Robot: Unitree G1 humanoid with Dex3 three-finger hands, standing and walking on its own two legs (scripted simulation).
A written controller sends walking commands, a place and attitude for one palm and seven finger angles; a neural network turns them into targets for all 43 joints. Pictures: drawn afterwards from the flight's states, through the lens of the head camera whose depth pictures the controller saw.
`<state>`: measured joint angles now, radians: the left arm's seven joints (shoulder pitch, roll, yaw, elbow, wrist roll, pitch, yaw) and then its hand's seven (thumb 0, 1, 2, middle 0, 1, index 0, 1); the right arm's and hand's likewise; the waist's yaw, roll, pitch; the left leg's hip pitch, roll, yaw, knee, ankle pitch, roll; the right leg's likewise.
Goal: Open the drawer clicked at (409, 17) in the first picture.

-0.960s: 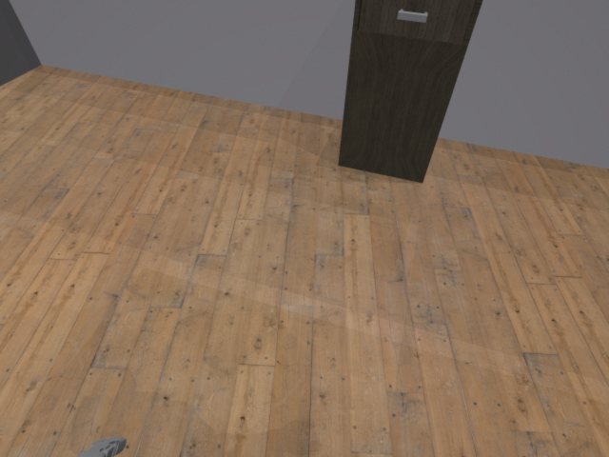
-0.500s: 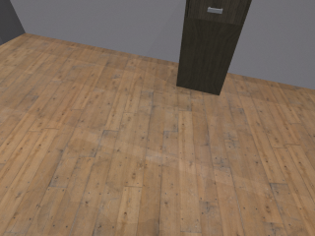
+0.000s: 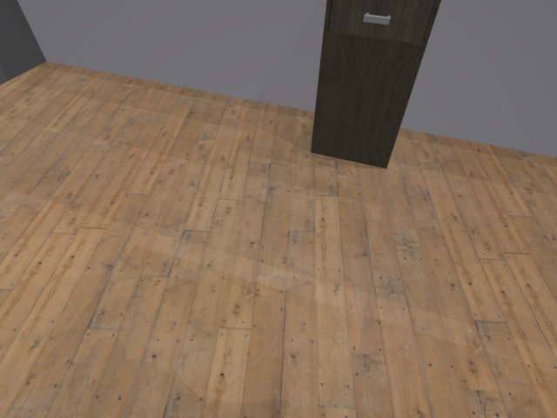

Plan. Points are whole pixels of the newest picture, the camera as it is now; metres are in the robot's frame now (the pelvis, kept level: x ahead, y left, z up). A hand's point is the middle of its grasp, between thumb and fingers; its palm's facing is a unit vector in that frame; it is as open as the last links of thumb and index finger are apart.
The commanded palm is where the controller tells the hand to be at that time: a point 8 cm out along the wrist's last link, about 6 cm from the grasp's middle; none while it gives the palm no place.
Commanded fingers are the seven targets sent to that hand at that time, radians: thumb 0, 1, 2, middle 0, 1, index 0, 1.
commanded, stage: look at it before walking up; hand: left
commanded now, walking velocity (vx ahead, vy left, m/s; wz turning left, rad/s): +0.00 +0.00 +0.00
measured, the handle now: (377, 17) +1.62 -0.33 +0.01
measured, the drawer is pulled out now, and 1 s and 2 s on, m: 0.00 0.00 0.00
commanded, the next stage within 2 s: walk to a spot facing it in 0.58 s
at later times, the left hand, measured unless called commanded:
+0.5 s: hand out of the picture +0.08 +0.25 -0.16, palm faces -0.02 -0.94 -0.33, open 7.4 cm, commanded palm none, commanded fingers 0.00 0.90 0.90 -0.20 -0.30 -0.20 -0.30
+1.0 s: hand out of the picture +0.09 +0.18 -0.17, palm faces -0.12 -0.96 -0.24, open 7.4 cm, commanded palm none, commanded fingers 0.00 0.90 0.90 -0.20 -0.30 -0.20 -0.30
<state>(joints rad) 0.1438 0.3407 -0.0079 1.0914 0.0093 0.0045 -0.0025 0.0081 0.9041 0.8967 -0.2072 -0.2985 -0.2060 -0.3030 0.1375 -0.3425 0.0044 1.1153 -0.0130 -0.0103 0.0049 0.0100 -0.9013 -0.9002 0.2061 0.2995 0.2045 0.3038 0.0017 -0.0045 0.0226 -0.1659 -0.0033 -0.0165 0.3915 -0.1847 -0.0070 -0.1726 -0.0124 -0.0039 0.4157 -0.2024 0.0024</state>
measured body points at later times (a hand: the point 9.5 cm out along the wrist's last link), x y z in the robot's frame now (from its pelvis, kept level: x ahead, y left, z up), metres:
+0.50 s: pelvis +0.01 +0.00 +0.00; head +0.01 +0.00 +0.45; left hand +0.08 +0.30 -0.13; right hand +0.09 -0.30 -0.13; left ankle +0.02 +0.13 -0.74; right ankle +0.02 -0.12 -0.74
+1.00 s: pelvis +0.06 -0.02 -0.01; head +0.06 -0.04 +0.44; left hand +0.10 +0.23 -0.15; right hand +0.05 -0.28 -0.17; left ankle +0.02 +0.13 -0.74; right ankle +0.04 -0.12 -0.73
